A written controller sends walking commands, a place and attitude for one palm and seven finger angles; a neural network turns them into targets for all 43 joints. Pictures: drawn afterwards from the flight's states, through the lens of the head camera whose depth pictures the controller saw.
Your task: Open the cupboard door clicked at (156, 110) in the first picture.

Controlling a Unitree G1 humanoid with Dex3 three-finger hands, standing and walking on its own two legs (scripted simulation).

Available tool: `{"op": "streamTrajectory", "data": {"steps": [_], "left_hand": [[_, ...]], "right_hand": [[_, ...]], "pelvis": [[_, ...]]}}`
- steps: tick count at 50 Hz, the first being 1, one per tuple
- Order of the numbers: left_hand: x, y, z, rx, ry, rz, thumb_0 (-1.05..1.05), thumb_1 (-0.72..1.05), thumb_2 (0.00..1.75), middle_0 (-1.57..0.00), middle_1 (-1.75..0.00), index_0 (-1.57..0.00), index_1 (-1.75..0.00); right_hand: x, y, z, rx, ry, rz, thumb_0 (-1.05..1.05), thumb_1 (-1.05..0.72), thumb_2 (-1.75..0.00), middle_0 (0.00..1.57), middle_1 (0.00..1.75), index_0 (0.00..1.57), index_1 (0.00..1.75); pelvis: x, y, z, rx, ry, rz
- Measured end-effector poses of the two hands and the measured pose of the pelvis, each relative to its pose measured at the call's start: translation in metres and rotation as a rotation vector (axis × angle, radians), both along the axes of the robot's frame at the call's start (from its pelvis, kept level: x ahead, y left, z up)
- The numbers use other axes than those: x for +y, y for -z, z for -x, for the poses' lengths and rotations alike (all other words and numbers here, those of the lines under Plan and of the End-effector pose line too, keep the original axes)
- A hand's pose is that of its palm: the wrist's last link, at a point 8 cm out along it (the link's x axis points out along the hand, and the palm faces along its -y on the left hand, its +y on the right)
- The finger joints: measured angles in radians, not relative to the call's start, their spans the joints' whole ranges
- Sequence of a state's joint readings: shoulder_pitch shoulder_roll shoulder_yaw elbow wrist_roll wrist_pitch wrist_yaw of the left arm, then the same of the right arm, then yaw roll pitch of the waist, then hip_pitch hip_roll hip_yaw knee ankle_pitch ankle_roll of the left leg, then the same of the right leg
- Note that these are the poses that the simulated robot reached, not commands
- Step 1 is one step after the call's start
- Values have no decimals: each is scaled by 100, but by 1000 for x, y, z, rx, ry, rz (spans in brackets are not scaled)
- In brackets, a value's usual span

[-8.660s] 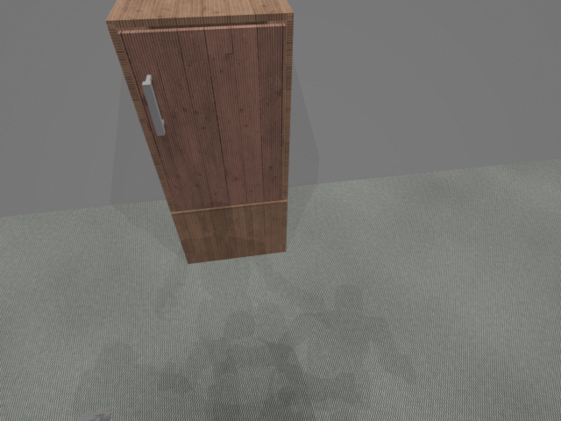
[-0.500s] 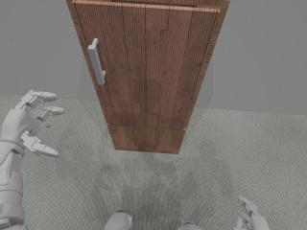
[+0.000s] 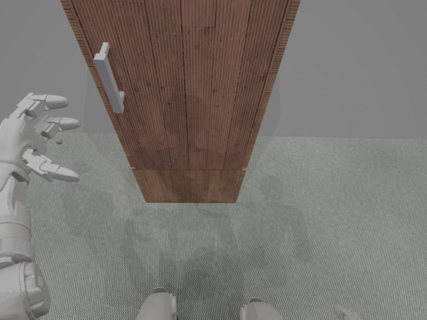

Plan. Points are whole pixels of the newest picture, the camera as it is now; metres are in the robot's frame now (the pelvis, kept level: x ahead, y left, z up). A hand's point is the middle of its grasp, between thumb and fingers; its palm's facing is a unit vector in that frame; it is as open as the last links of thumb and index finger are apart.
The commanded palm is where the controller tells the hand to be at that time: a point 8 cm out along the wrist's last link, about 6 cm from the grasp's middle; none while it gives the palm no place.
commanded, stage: move the hooked fingers beside the handle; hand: left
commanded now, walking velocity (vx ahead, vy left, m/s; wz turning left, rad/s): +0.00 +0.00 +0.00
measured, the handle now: (112, 80) +0.58 +0.22 +0.07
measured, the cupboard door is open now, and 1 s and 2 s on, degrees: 0 0 0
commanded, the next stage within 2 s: slide the fingers in behind the handle in 1.58 s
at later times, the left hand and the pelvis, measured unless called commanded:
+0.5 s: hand (70, 111) +0.47 +0.27 +0.09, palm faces -0.01 -1.00 -0.02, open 14.0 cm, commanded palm +0.47 +0.32 +0.08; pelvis -0.01 +0.00 -0.02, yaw -1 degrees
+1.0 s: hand (78, 93) +0.53 +0.28 +0.08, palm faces -0.01 -1.00 -0.03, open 14.0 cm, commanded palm +0.52 +0.32 +0.07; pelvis +0.00 +0.01 -0.02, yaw -3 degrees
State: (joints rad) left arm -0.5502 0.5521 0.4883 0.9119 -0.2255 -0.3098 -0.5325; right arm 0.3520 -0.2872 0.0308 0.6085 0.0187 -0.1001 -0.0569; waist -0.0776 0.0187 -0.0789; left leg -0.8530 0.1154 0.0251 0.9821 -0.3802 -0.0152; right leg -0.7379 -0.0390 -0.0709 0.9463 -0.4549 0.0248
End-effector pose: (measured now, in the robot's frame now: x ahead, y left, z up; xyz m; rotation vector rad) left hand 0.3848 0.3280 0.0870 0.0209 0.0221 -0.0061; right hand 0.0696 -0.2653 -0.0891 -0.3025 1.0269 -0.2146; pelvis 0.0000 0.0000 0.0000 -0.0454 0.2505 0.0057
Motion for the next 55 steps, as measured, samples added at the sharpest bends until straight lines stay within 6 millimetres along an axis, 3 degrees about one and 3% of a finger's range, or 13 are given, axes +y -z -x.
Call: {"op": "streamTrajectory", "data": {"steps": [15,42,48,55], "left_hand": [[1,-1,-38,1,7,0,-2,-50,30,-30,-120,-30,-120],[1,-5,-123,18,7,-14,-2,-50,30,-30,-120,-30,-120],[3,3,-129,34,8,-7,-2,-50,30,-30,-120,-30,-120],[11,11,-125,30,-10,-10,-2,-50,30,-30,-120,-30,-120]], "right_hand": [[-6,9,22,101,37,21,1,-91,-90,20,30,21,30],[7,17,103,359,172,40,0,-91,-90,20,30,21,30],[15,16,107,392,186,22,0,-91,-90,20,30,21,30],[19,15,99,395,179,13,0,-91,-90,20,30,21,30]], "pelvis": [[0,10,4,47,3,10],[9,25,6,162,29,36],[12,24,2,174,38,36],[14,23,-2,174,37,40]]}}
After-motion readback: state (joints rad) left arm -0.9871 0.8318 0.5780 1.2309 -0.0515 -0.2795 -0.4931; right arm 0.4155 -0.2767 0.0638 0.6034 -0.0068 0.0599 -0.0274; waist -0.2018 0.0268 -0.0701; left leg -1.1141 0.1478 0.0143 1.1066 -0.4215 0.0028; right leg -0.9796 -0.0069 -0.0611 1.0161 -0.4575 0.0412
